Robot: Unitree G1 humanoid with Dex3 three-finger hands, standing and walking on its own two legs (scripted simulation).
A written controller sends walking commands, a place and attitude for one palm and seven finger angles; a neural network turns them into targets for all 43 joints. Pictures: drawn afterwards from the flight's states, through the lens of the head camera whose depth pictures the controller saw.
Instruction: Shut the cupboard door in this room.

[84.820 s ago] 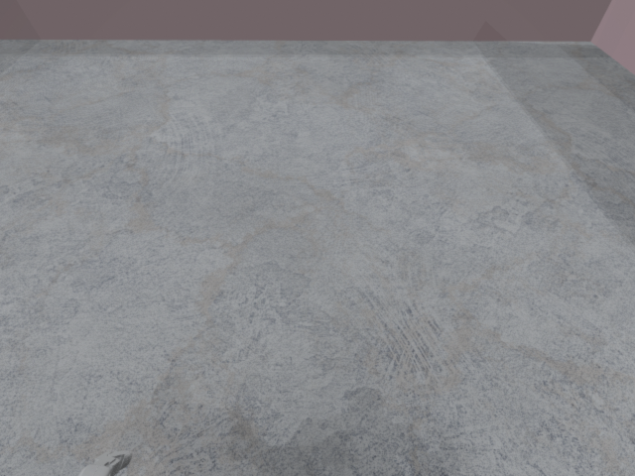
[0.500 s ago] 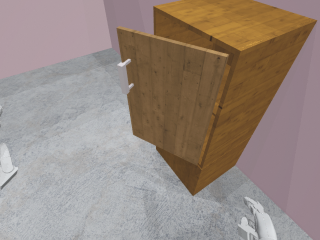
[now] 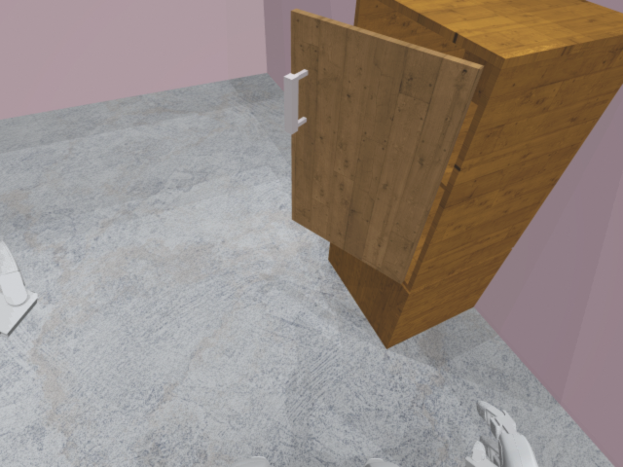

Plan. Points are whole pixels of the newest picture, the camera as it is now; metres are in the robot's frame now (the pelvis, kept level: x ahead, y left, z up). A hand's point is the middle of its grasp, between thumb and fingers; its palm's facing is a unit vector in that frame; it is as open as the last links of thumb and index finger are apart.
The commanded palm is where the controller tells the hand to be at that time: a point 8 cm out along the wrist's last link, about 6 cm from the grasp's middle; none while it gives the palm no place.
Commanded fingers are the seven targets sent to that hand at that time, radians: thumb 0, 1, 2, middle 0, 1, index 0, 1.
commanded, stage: step back with the hand held close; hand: left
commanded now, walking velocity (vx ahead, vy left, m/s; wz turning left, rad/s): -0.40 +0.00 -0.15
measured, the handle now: (297, 101) +0.83 +0.09 +0.05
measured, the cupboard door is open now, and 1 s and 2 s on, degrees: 26 26 26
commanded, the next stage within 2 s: stop stepping back and stand still in 0.06 s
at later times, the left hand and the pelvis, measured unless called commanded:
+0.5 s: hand out of the picture +0.12 +0.27 +0.19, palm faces +0.41 -0.81 -0.42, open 7.4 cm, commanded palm +0.07 +0.30 +0.20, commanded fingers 0.00 0.90 0.90 -0.20 -0.30 -0.20 -0.30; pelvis -0.11 +0.01 +0.02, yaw -7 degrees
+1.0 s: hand out of the picture +0.08 +0.29 +0.19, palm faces +0.44 -0.82 -0.35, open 7.4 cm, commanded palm +0.02 +0.32 +0.20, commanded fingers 0.00 0.90 0.90 -0.20 -0.30 -0.20 -0.30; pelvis -0.16 +0.04 +0.01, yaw -6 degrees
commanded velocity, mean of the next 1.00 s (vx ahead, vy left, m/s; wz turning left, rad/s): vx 0.09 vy -0.02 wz -0.02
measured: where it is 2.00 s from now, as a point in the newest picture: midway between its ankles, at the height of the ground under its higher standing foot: outside the picture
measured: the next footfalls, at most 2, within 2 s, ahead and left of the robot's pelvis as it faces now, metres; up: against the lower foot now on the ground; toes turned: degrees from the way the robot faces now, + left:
right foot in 0.16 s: -0.07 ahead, -0.13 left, +0.00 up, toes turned -3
left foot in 0.36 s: +0.02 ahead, +0.10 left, +0.00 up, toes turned -4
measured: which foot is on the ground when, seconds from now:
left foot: down 0.00-0.22, up 0.24-0.34, down 0.36-0.70, up 0.72-0.94, down 0.96-1.00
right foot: up 0.00-0.14, down 0.16-0.98, up 1.00-1.00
